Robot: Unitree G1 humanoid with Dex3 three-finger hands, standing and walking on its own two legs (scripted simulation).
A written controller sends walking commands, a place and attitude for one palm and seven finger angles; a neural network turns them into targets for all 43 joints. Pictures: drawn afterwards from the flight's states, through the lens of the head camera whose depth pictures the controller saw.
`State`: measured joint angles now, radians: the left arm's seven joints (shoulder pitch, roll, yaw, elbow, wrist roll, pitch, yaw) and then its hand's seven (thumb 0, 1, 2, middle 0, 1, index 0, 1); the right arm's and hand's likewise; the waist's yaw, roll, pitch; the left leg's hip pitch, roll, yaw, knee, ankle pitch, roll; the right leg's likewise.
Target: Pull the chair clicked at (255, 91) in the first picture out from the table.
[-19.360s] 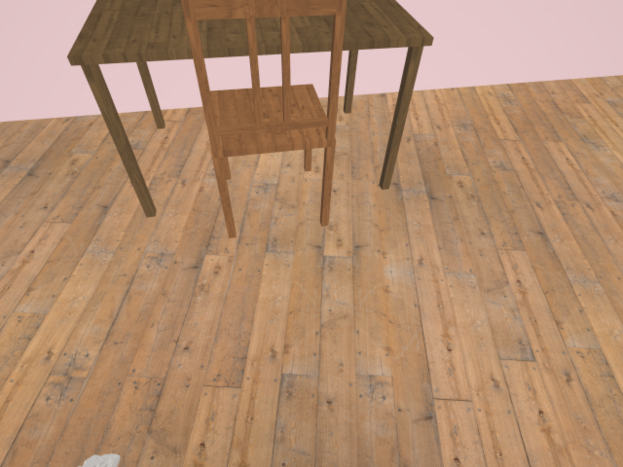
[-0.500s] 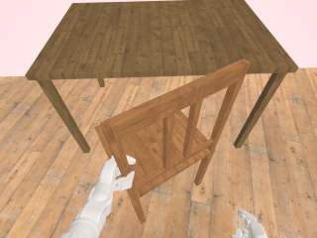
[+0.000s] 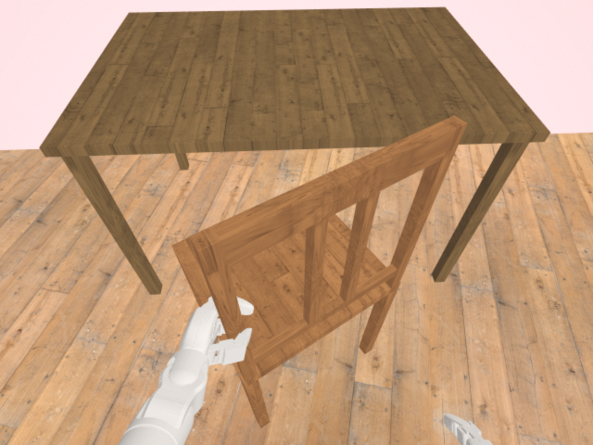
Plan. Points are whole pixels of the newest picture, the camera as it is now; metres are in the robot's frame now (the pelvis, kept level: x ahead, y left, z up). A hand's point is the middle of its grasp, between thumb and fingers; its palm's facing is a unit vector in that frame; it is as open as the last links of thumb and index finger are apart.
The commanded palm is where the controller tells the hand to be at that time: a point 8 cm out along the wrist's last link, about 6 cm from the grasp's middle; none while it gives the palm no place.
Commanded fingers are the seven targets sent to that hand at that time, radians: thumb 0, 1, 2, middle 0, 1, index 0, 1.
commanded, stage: open the thumb and straighten the fingers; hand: left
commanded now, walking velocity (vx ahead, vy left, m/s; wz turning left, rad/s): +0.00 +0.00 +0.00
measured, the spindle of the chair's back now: (313, 277) +0.40 -0.03 -0.06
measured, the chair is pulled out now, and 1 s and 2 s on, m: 0.20 0.20 0.20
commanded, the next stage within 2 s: draw the fingers out of the gap in 0.64 s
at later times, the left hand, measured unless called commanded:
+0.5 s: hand (231, 338) +0.29 +0.10 -0.07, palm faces -0.13 -0.98 -0.17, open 15.7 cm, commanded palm +0.28 +0.16 -0.04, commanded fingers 0.00 -0.55 0.20 0.00 0.00 0.00 0.00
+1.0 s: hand (223, 366) +0.25 +0.11 -0.07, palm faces -0.13 -0.98 -0.17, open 17.4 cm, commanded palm +0.23 +0.16 -0.04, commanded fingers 0.00 -0.55 0.20 0.00 0.00 0.00 0.00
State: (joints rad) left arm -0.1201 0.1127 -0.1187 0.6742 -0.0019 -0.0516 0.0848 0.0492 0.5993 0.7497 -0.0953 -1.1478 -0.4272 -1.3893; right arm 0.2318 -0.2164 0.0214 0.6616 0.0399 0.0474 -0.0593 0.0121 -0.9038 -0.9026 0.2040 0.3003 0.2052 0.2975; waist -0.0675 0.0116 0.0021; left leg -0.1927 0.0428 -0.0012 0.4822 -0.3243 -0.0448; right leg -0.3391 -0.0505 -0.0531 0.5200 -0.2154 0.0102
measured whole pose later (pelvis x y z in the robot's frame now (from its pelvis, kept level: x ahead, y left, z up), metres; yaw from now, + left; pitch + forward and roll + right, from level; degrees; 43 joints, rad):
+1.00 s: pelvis +0.01 +0.00 -0.03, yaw +1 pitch +10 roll +1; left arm 0.16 0.15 -0.11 0.19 0.00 0.15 0.00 -0.01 -0.54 0.21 0.00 -0.01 -0.01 -0.01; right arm 0.27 -0.26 0.01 0.52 0.02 -0.11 -0.05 0.01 -0.90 -0.90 0.20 0.30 0.20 0.30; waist -0.05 0.05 -0.09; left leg -0.49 0.03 -0.02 0.79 -0.48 -0.04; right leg -0.62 -0.07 -0.06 0.82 -0.37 0.02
